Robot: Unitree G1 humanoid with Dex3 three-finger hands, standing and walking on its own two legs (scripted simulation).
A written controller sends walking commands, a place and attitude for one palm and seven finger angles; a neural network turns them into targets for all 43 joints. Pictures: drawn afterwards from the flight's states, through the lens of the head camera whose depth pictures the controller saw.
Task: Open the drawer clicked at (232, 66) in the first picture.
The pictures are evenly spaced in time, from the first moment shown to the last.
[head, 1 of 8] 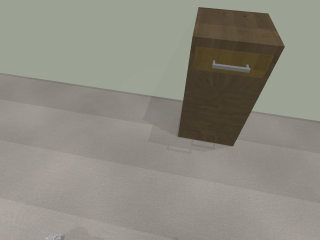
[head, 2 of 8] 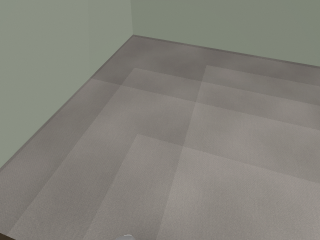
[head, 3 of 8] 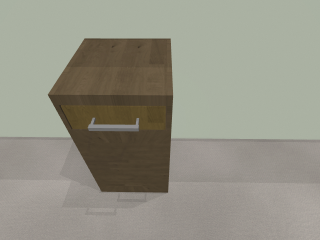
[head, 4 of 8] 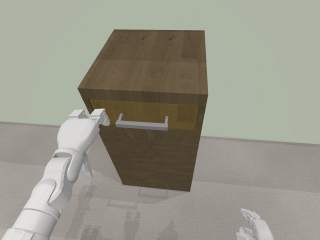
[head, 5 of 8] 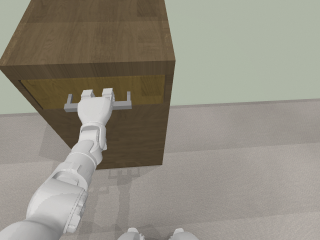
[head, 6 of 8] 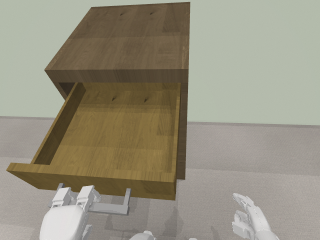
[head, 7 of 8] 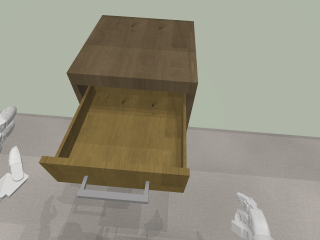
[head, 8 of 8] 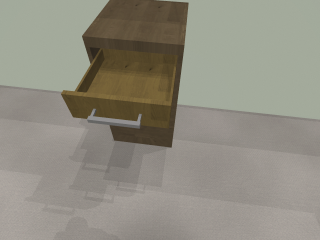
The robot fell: no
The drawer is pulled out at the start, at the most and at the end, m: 0.00 0.30 0.30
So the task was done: yes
